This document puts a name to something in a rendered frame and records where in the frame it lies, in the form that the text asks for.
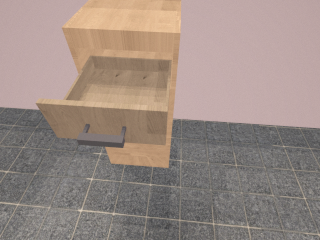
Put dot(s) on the handle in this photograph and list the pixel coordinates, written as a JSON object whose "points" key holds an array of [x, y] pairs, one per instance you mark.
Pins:
{"points": [[101, 140]]}

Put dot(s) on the cabinet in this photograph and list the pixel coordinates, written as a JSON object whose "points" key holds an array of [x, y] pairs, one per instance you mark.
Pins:
{"points": [[146, 29]]}

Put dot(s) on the drawer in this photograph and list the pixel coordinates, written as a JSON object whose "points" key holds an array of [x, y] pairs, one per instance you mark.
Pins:
{"points": [[110, 93]]}

